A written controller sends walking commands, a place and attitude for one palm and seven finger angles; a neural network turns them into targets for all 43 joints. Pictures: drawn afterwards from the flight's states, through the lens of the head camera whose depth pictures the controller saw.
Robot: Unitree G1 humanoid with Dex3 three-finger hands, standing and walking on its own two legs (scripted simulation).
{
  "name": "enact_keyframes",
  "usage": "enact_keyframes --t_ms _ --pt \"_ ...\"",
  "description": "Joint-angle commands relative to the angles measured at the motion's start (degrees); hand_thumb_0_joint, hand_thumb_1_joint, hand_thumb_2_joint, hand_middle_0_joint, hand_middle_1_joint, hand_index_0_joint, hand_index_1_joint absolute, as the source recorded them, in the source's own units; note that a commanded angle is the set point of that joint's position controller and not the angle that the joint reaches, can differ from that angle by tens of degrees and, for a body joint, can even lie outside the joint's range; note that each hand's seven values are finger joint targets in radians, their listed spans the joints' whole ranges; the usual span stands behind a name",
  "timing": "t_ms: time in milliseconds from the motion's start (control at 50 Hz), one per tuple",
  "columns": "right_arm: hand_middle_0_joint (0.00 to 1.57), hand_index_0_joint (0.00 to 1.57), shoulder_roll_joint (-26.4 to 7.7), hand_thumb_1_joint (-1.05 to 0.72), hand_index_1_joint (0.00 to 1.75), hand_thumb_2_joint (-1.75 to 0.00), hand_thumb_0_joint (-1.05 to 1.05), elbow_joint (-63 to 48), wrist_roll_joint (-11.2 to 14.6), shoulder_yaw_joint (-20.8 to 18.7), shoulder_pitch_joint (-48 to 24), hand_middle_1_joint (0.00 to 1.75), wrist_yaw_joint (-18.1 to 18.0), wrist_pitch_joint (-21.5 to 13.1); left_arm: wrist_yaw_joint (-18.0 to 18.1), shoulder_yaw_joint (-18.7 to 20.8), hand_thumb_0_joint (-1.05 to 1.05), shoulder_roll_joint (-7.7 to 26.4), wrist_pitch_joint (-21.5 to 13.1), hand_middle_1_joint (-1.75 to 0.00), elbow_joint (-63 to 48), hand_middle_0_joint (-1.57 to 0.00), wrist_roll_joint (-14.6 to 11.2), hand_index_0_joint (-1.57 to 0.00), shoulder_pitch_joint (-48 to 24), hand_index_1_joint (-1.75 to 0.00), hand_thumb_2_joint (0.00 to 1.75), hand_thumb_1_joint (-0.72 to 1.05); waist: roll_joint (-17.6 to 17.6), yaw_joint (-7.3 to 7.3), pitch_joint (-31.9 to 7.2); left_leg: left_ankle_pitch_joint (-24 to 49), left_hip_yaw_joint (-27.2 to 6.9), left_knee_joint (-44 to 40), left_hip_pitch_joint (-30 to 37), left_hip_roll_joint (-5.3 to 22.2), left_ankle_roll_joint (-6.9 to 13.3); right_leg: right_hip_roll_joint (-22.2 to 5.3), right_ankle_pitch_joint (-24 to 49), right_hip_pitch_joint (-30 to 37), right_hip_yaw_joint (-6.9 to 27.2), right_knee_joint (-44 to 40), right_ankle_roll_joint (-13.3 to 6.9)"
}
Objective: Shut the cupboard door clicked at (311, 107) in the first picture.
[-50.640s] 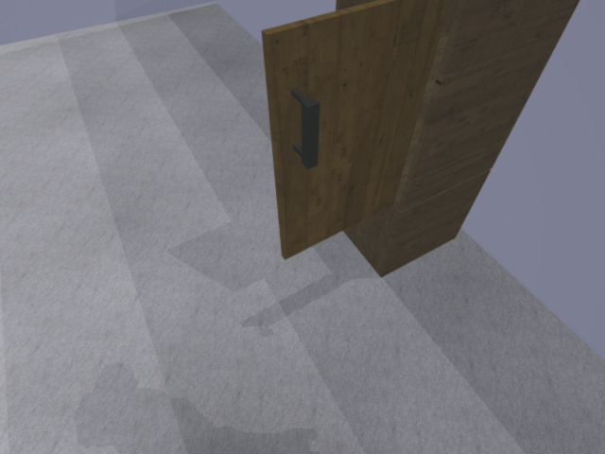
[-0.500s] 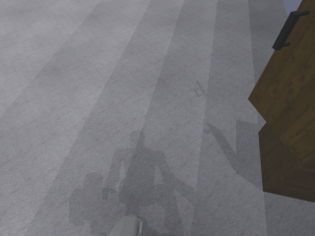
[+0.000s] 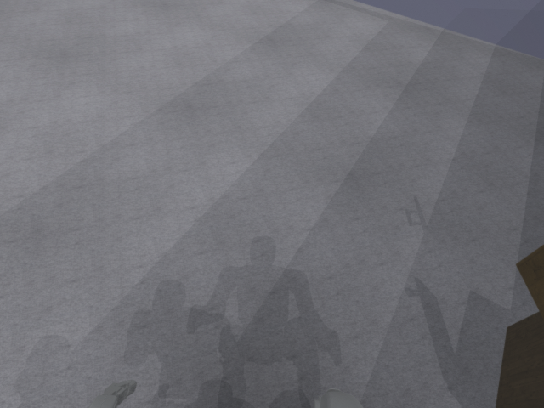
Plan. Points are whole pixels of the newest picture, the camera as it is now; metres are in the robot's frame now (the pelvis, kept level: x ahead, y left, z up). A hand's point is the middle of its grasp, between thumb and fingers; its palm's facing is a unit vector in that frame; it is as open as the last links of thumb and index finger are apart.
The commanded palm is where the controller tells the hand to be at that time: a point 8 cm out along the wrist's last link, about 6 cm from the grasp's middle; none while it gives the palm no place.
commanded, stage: walk to a spot facing it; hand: left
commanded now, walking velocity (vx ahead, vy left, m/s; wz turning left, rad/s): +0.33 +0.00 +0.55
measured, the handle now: out of the picture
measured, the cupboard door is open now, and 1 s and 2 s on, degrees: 32 32 32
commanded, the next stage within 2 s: turn to face it in 0.62 s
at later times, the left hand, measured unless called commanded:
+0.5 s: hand out of the picture +0.10 +0.16 -0.18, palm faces +0.38 -0.91 -0.17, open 7.4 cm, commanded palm none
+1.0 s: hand (110, 299) +0.32 +0.32 -0.18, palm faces +0.46 -0.87 -0.16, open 7.4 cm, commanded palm none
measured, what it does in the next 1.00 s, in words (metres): walks ahead, turning left: right foot, then left foot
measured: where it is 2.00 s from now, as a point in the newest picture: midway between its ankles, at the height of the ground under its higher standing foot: (213, 330)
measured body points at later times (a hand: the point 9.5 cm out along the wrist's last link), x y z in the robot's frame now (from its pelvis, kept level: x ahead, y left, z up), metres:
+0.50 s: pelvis +0.17 +0.00 -0.01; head +0.22 +0.03 +0.43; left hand +0.08 +0.21 -0.17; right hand +0.33 -0.22 -0.15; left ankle +0.22 +0.14 -0.71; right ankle +0.11 -0.16 -0.75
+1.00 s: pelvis +0.33 +0.13 +0.00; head +0.33 +0.15 +0.44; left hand +0.30 +0.37 -0.16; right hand +0.46 -0.07 -0.14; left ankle +0.27 +0.14 -0.75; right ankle +0.45 +0.01 -0.69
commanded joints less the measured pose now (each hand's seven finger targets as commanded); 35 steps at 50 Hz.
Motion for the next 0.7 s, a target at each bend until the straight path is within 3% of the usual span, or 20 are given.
enact_keyframes --t_ms 0,60,100,120,140,160,180,200,260,320,380,460,500,520,540,560,580,600,640,680 --pt "0.2 0.2 -12.3 -0.9 0.3 -0.9 0.0 -2.7 0.0 -3.5 1.8 0.3 -0.5 -1.2 -0.4 0.3 0.0 3.5 -2.2 -0.3 -6.7 -0.2 0.0 -0.2 -5.0 -0.3 0.9 0.9 10.4 -1.23 0.5 -5.7 -15.0 -10.9 -1.1 11.8 8.2 2.1 1.6 -0.3 -1.4 -9.8 0.0" --pt "0.2 0.2 -12.0 -0.9 0.3 -0.9 0.0 -2.4 0.0 -3.5 1.0 0.3 -0.6 -1.2 -0.4 0.4 0.0 3.6 -2.9 -0.3 -6.2 -0.2 0.0 -0.2 -2.3 -0.3 0.9 0.9 9.9 0.47 -0.9 -2.9 -15.9 -7.4 -4.3 11.3 7.8 4.4 2.6 8.8 -2.0 -16.5 -0.6" --pt "0.2 0.2 -10.6 -0.9 0.3 -0.9 0.0 -2.3 0.6 -3.3 -0.7 0.3 -0.6 -1.3 0.0 1.2 0.0 5.0 -3.8 -0.3 -3.3 -0.2 0.1 -0.2 6.2 -0.3 0.9 0.9 5.0 4.6 -3.9 -1.9 -12.2 2.1 -12.6 7.1 5.0 4.4 5.2 26.2 -1.4 -26.3 -1.4" --pt "0.2 0.2 -7.4 -0.9 0.3 -0.9 0.0 -2.7 1.3 -2.8 0.3 0.3 -0.2 -1.8 0.7 2.3 0.0 9.8 -4.7 -0.3 -1.6 -0.2 0.6 -0.2 13.4 -0.3 0.9 0.9 -6.4 7.64 -8.3 -8.4 -7.3 14.8 -23.3 1.8 2.2 -6.1 -4.3 40.7 10.0 -33.3 -4.2" --pt "0.2 0.2 -3.9 -0.9 0.3 -0.9 0.0 -4.5 1.7 -2.2 0.9 0.3 -0.2 -2.2 1.5 3.4 0.0 15.0 -4.6 -0.3 -0.9 -0.2 1.0 -0.2 17.9 -0.3 0.9 0.9 -21.7 8.96 -11.7 -21.5 1.0 33.9 -31.5 -5.1 -0.6 -22.4 -12.2 45.2 31.7 -40.2 -9.8" --pt "0.2 0.2 -7.2 -0.9 0.3 -0.9 0.0 -4.2 0.5 -3.2 -0.4 0.3 0.0 -1.6 1.8 2.8 0.0 13.2 -4.0 -0.3 -1.0 -0.2 0.3 -0.2 15.2 -0.3 0.9 0.9 -14.6 6.93 -5.7 -19.5 -1.4 45.0 -33.5 -0.8 -0.3 -24.1 -21.6 35.1 32.9 -43.7 -11.5" --pt "0.2 0.2 -6.7 -0.9 0.3 -0.9 0.0 -3.8 -0.1 -3.3 0.6 0.3 0.5 -1.7 2.0 2.3 0.0 10.1 -4.3 -0.3 -2.4 -0.2 0.3 -0.2 10.0 -0.3 0.9 0.9 -10.1 4.27 -2.5 -13.6 -1.3 47.3 -34.5 1.6 -0.4 -22.0 -23.4 30.6 27.9 -44.2 -12.2" --pt "0.2 0.2 -5.8 -0.9 0.3 -0.9 0.0 -2.7 -0.2 -3.1 0.5 0.3 0.7 -1.5 2.1 1.8 0.0 7.8 -4.7 -0.3 -2.4 -0.2 0.5 -0.2 7.8 -0.3 0.9 0.9 -12.8 2.83 -1.3 -8.9 -0.6 50.5 -33.6 3.0 -0.9 -19.4 -20.4 26.1 25.3 -44.2 -11.0" --pt "0.2 0.2 -3.9 -0.9 0.3 -0.9 0.0 -0.9 0.1 -2.8 0.7 0.3 1.9 -0.4 2.1 0.5 0.0 3.0 -5.8 -0.3 -1.6 -0.2 0.2 -0.2 5.5 -0.3 0.9 0.9 -7.8 -0.06 -0.1 -1.2 2.0 48.1 -28.7 5.1 -2.3 -13.3 4.8 21.4 2.7 -41.1 -8.9" --pt "0.2 0.2 -2.5 -0.9 0.3 -0.9 0.0 -1.6 0.3 -2.3 -2.3 0.3 2.3 0.1 2.2 0.4 0.0 2.7 -6.5 -0.3 0.7 -0.2 0.2 -0.2 9.5 -0.3 0.9 0.9 -8.1 0.47 -0.2 0.1 5.2 42.1 -30.1 5.2 -2.9 -12.6 22.1 25.8 -4.8 -38.9 -8.8" --pt "0.2 0.2 -1.5 -0.9 0.3 -0.9 0.0 -3.4 0.4 -1.8 -7.3 0.3 2.9 0.0 2.3 0.5 0.0 3.6 -6.5 -0.3 2.5 -0.2 0.3 -0.2 12.1 -0.3 0.9 0.9 -8.1 1.4 0.7 0.8 8.2 32.1 -30.3 5.5 -2.5 -12.9 28.5 29.3 -9.4 -37.7 -8.7" --pt "0.2 0.2 -2.1 -0.9 0.3 -0.9 0.0 -5.3 0.5 -1.2 -11.7 0.3 3.4 -1.0 2.3 1.1 0.0 6.0 -6.2 -0.3 3.5 -0.2 0.4 -0.2 13.6 -0.3 0.9 0.9 -7.7 2.47 0.3 -1.2 12.1 18.2 -24.0 3.9 -0.6 -14.9 35.0 32.1 -11.6 -33.4 -9.0" --pt "0.2 0.2 -3.9 -0.9 0.3 -0.9 0.0 -4.5 0.3 -1.8 -6.2 0.3 2.9 -1.4 2.1 1.5 0.0 8.0 -6.1 -0.3 3.2 -0.2 0.2 -0.2 11.9 -0.3 0.9 0.9 -7.4 -0.88 -2.8 -1.8 14.8 14.7 -14.0 0.8 1.2 -15.7 45.7 30.9 -13.8 -24.8 -8.3" --pt "0.2 0.2 -6.2 -0.9 0.3 -0.9 0.0 -2.8 0.1 -2.5 0.5 0.3 2.6 -1.5 2.0 1.7 0.0 8.9 -5.9 -0.3 3.0 -0.2 -0.2 -0.2 10.7 -0.3 0.9 0.9 -5.3 -4.5 -6.7 1.8 15.2 11.3 -2.9 -1.1 1.7 -14.3 44.2 26.6 -16.3 -15.5 -6.9" --pt "0.2 0.2 -11.2 -0.9 0.3 -0.9 0.0 -1.1 -0.1 -3.8 8.9 0.3 2.2 -1.6 1.5 1.6 0.0 7.6 -5.7 -0.3 2.1 -0.2 -0.5 -0.2 10.5 -0.3 0.9 0.9 2.1 -8.51 -12.5 2.9 8.6 7.9 12.1 2.3 3.1 -11.7 30.8 17.4 -16.2 -0.2 -5.2" --pt "0.2 0.2 -19.1 -0.9 0.3 -0.9 0.0 -0.5 -0.7 -5.9 14.0 0.3 1.3 -2.0 0.5 0.8 0.0 3.7 -5.2 -0.3 -0.3 -0.2 -1.1 -0.2 11.9 -0.3 0.9 0.9 19.8 -9.28 -18.0 12.4 -20.9 3.4 25.0 20.4 11.0 -0.9 -14.0 -3.9 -14.1 20.3 -1.7" --pt "0.2 0.2 -21.1 -0.9 0.3 -0.9 0.0 0.1 0.4 -6.0 15.4 0.3 0.4 -1.5 1.0 0.4 0.0 4.6 -4.7 -0.3 -3.1 -0.2 -0.8 -0.2 6.8 -0.3 0.9 0.9 15.5 -9.85 -21.5 18.0 -31.8 -2.8 28.1 25.6 14.7 0.8 -17.1 -11.1 -3.7 28.4 -2.5" --pt "0.2 0.2 -20.1 -0.9 0.3 -0.9 0.0 -0.5 0.6 -5.6 11.7 0.3 -0.1 -1.1 1.3 0.6 0.0 4.7 -4.7 -0.3 -4.1 -0.2 -0.9 -0.2 4.2 -0.3 0.9 0.9 8.2 -7.56 -16.8 12.2 -27.6 -4.3 20.9 26.2 14.5 -1.8 -13.0 -11.3 -0.4 29.4 -3.2" --pt "0.2 0.2 -13.7 -0.9 0.3 -0.9 0.0 -4.0 0.2 -3.5 1.6 0.3 -0.8 -2.3 1.3 0.5 0.0 2.8 -4.4 -0.3 -1.8 -0.2 -0.2 -0.2 4.8 -0.3 0.9 0.9 7.2 -2.99 -7.5 3.3 -18.6 -6.1 3.1 20.9 10.3 -4.3 -6.6 -8.6 1.0 26.2 -3.1" --pt "0.2 0.2 -9.8 -0.9 0.3 -0.9 0.0 -4.0 0.1 -2.0 -1.5 0.3 -1.0 -3.0 0.9 0.5 0.0 1.7 -3.0 -0.3 1.0 -0.2 0.7 -0.2 8.9 -0.3 0.9 0.9 4.9 0.32 -3.6 9.0 -10.9 -8.0 -4.4 15.6 7.5 -3.9 -0.8 -3.9 1.1 20.6 -2.3"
